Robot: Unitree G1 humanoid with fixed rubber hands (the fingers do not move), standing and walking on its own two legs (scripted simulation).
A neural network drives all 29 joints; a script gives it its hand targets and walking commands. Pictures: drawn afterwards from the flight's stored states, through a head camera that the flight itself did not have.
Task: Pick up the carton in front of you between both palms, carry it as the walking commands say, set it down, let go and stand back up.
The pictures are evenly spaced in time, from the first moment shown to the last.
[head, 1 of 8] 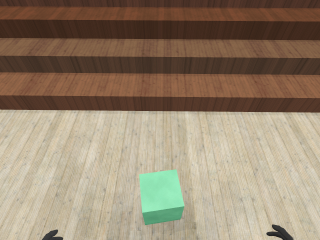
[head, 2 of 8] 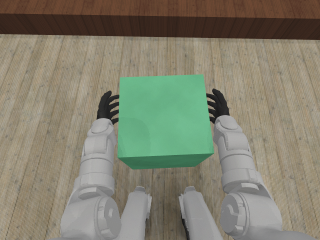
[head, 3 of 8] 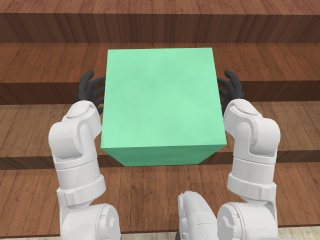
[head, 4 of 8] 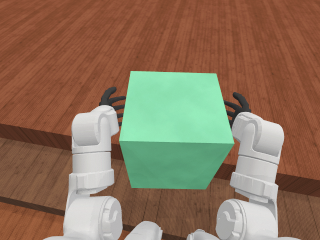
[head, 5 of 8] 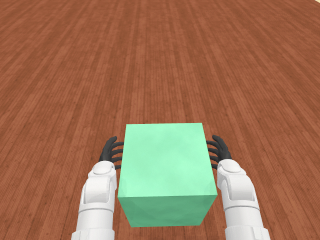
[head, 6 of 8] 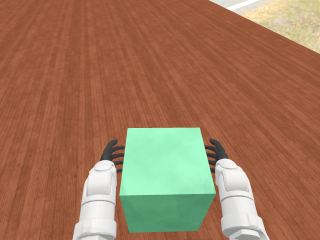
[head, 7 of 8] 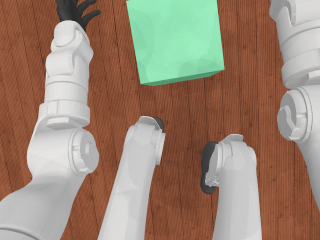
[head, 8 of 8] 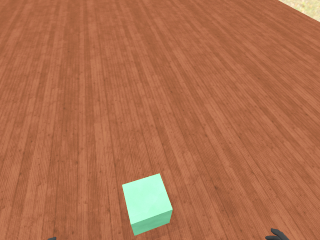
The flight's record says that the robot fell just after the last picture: no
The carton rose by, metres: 2.48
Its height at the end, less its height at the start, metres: +1.73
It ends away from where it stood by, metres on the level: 5.40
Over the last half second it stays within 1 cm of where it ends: yes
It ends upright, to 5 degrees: yes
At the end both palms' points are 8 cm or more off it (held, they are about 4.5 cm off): yes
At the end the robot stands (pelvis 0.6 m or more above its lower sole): yes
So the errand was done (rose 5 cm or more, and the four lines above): yes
